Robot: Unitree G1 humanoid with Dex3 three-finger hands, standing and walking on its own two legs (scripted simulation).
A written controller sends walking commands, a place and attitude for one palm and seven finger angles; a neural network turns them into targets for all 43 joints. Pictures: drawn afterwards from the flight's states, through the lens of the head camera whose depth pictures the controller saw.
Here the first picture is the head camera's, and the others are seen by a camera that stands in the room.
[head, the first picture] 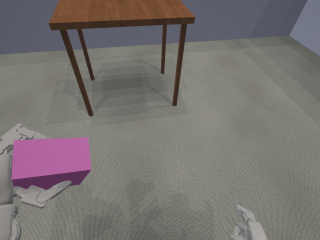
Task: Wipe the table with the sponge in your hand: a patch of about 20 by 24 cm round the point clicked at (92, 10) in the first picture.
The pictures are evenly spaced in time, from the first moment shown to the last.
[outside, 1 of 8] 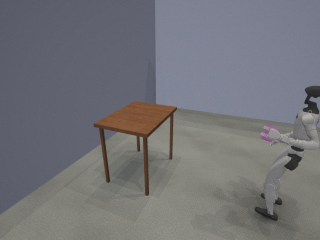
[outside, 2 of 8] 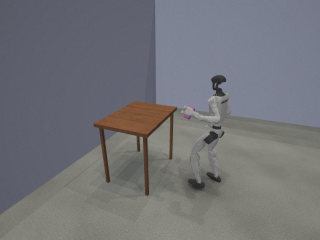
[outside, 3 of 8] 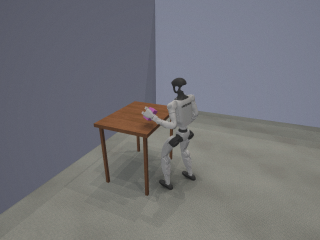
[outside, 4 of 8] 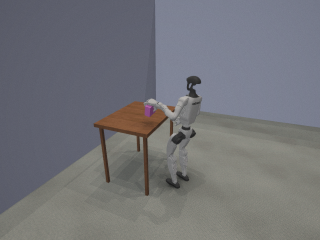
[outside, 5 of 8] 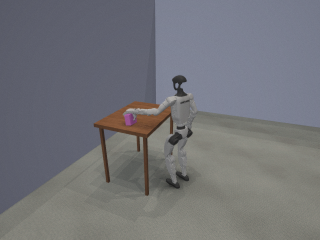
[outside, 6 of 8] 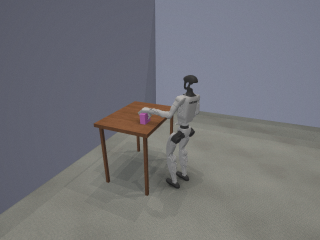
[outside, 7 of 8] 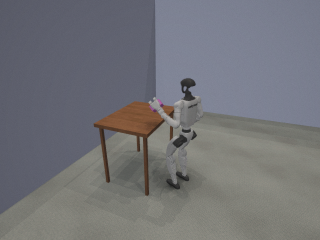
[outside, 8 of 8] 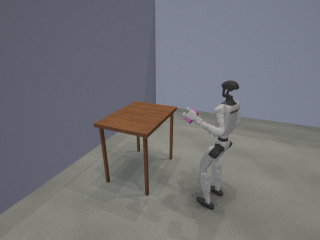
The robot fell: no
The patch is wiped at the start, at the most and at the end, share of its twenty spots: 0.00 1.00 1.00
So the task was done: yes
